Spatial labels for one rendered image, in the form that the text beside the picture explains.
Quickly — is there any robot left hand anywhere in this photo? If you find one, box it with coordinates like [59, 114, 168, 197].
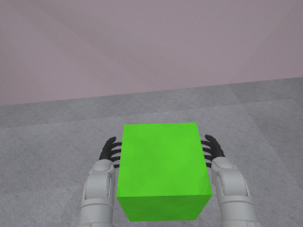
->
[98, 136, 122, 168]

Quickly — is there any right robot forearm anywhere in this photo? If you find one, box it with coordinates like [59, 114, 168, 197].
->
[211, 156, 263, 227]

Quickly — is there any left robot forearm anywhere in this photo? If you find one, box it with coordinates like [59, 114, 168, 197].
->
[77, 159, 116, 227]

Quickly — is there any carton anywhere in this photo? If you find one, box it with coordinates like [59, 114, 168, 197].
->
[116, 122, 213, 222]

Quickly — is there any robot right hand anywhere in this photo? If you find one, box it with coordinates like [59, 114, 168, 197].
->
[201, 134, 225, 168]

